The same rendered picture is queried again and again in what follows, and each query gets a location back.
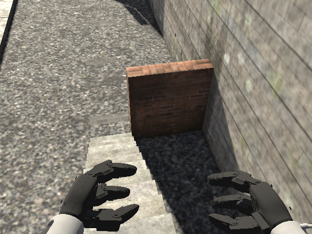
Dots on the robot right hand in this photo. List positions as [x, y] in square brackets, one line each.
[264, 208]

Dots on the left robot forearm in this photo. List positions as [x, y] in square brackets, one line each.
[64, 224]

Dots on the right robot forearm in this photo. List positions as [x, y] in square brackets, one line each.
[288, 227]

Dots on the robot left hand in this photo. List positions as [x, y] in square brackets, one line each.
[89, 190]

